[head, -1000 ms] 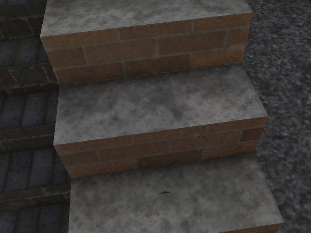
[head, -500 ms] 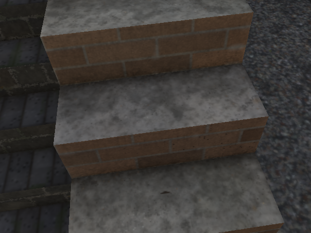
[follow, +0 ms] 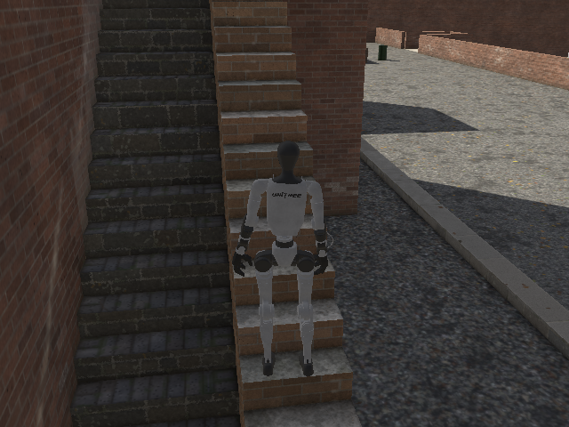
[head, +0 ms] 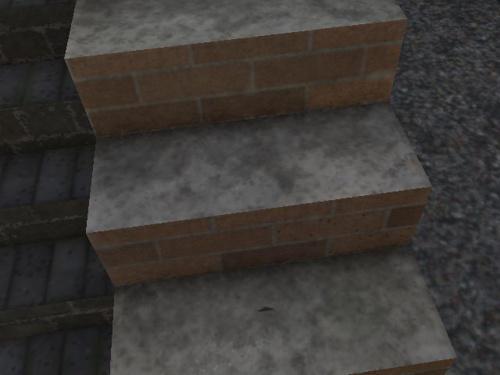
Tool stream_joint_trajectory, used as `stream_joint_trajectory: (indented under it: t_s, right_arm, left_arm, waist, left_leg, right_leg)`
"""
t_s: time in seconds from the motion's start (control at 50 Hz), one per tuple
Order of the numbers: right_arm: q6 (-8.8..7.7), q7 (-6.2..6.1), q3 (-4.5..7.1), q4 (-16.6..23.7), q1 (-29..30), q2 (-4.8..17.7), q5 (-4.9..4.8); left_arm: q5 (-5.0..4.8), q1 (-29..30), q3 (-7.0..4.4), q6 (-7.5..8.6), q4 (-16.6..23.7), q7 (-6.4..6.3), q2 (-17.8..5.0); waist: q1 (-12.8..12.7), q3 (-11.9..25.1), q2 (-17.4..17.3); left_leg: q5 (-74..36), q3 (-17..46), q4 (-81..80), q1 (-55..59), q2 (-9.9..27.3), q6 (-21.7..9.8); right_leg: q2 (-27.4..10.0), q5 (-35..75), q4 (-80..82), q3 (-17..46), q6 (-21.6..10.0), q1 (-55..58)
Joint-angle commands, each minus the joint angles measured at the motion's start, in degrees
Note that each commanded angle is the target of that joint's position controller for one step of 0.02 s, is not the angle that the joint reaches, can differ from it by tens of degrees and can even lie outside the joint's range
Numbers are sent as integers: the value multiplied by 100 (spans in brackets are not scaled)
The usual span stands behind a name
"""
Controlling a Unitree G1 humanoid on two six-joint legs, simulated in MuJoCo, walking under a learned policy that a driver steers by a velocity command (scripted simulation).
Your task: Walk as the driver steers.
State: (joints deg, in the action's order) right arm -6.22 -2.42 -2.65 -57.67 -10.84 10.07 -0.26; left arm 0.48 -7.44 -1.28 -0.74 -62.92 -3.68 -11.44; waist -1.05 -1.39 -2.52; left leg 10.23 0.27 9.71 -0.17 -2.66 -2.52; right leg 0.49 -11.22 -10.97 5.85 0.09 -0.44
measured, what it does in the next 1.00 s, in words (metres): shifts its weight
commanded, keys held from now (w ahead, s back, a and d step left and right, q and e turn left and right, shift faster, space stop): w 0.08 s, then no key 0.92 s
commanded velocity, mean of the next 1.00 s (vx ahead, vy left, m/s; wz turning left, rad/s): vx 0.16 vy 0.00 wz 0.00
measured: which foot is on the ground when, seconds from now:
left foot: down 0.00-1.00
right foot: down 0.00-1.00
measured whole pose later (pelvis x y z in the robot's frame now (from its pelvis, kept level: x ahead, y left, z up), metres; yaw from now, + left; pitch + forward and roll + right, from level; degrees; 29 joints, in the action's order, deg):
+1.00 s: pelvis -0.06 +0.00 +0.00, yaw -1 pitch -1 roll +1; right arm -2.2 -4.5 -0.4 -59.0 -17.6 9.1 -0.2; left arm -0.1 -10.0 -2.9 -3.2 -65.0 -4.0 -11.2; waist -1.0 -3.0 -1.4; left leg 8.9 -1.1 16.3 -6.5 -2.5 -2.3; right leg 0.7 -10.5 -19.4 6.3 0.4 -8.0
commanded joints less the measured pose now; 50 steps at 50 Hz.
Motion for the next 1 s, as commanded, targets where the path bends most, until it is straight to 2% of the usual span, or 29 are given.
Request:
stream_joint_trajectory:
  t_s: [0.02,0.04,0.08,0.12,0.2,0.26,0.3,0.32,0.38,0.44,0.56,0.58,0.7,0.74,0.78,0.8,0.82,0.9,0.92,0.94,0.96,1.0]
  right_arm:
    - [-68,-22,53,231,-52,345,-1]
    - [-58,-8,68,207,-97,389,-7]
    - [-70,-12,52,226,-67,336,-3]
    - [-54,-6,97,146,-251,454,0]
    - [-27,-36,114,103,-324,422,6]
    - [26,-32,133,102,-375,449,7]
    - [73,-43,148,67,-476,462,-35]
    - [79,-65,144,61,-482,420,-24]
    - [159,-53,172,26,-589,464,-19]
    - [186,-86,162,-18,-677,371,-11]
    - [271,-102,200,26,-770,424,-15]
    - [273,-128,216,-1,-862,410,6]
    - [314,-164,211,-47,-976,312,26]
    - [309,-169,247,21,-948,402,40]
    - [307,-196,234,-21,-958,300,43]
    - [323,-178,252,-9,-961,328,51]
    - [315,-202,246,-33,-986,270,33]
    - [345,-191,282,27,-949,316,5]
    - [343,-215,284,10,-944,324,-11]
    - [371,-212,320,42,-913,401,4]
    - [368,-230,306,1,-981,337,9]
    - [370,-240,308,-15,-1000,302,9]
  left_arm:
    - [11,25,-95,21,214,-40,-667]
    - [-3,-49,-110,36,170,-17,-691]
    - [4,13,-95,29,195,-40,-661]
    - [-5,-189,-135,33,70,-26,-767]
    - [15,-168,-156,-39,59,-67,-774]
    - [-3,-230,-181,-76,2,-56,-792]
    - [-36,-195,-181,-118,21,-71,-770]
    - [-11,-142,-182,-148,64,-97,-782]
    - [-6,-263,-206,-162,-13,-80,-802]
    - [4,-228,-216,-225,18,-98,-804]
    - [-24,-287,-261,-269,-38,-90,-822]
    - [-22,-373,-251,-253,-82,-78,-799]
    - [-16,-417,-265,-295,-89,-57,-748]
    - [-44,-358,-268,-248,-74,-51,-737]
    - [-14,-308,-244,-243,-46,-59,-666]
    - [-49,-367,-253,-224,-113,-41,-672]
    - [-43,-303,-247,-241,-54,-50,-666]
    - [-88,-354,-264,-192,-117,-30,-681]
    - [-57,-330,-258,-204,-73,-50,-670]
    - [-76,-349,-279,-198,-111,-51,-707]
    - [-47,-344,-265,-213,-65,-62,-664]
    - [-48,-350,-262,-225,-53,-64,-649]
  waist:
    - [-5,230,113]
    - [-5,318,146]
    - [5,218,120]
    - [13,269,142]
    - [5,179,113]
    - [3,251,146]
    - [22,364,170]
    - [16,264,140]
    - [6,270,166]
    - [0,156,101]
    - [2,127,119]
    - [32,103,249]
    - [10,-53,96]
    - [25,-34,151]
    - [3,-137,82]
    - [23,-150,129]
    - [-8,-212,73]
    - [-5,-224,106]
    - [-24,-275,44]
    - [3,-279,144]
    - [-14,-294,68]
    - [-2,-327,122]
  left_leg:
    - [-1895,505,63,-76,871,-199]
    - [-1929,500,70,-32,889,-191]
    - [-1872,528,59,-36,879,-196]
    - [-2162,482,152,-4,898,-196]
    - [-2209,403,281,-104,872,-204]
    - [-2343,375,366,-113,891,-175]
    - [-2334,380,374,-40,917,-133]
    - [-2206,360,371,-113,898,-129]
    - [-2340,361,428,-114,919,-127]
    - [-2020,323,436,-231,869,-106]
    - [-1876,341,525,-343,856,-124]
    - [-1737,393,459,-234,900,-142]
    - [-1258,425,377,-322,883,-147]
    - [-880,426,332,-391,871,-180]
    - [-397,447,237,-503,853,-177]
    - [-381,467,225,-517,860,-190]
    - [-228,457,190,-599,846,-192]
    - [-7,450,205,-692,847,-218]
    - [209,447,187,-736,824,-226]
    - [149,463,225,-733,824,-245]
    - [314,442,207,-768,806,-238]
    - [396,433,216,-803,790,-242]
  right_leg:
    - [-735,2260,-164,423,-423,187]
    - [-715,2235,-205,435,-465,220]
    - [-719,2193,-161,410,-444,144]
    - [-698,2289,-248,403,-487,205]
    - [-703,2359,-317,338,-414,133]
    - [-688,2444,-409,348,-416,124]
    - [-725,2528,-435,370,-350,144]
    - [-737,2471,-418,331,-309,100]
    - [-720,2428,-491,341,-360,43]
    - [-712,2265,-500,304,-313,-55]
    - [-645,2025,-636,330,-378,-206]
    - [-668,2032,-610,325,-380,-338]
    - [-625,1580,-564,354,-414,-524]
    - [-599,1374,-580,338,-422,-616]
    - [-596,1119,-515,327,-398,-721]
    - [-572,1060,-568,353,-441,-760]
    - [-575,908,-511,320,-413,-761]
    - [-519,553,-602,319,-472,-883]
    - [-531,471,-533,298,-433,-934]
    - [-491,451,-635,316,-478,-990]
    - [-504,410,-567,295,-437,-1005]
    - [-492,394,-567,314,-430,-1046]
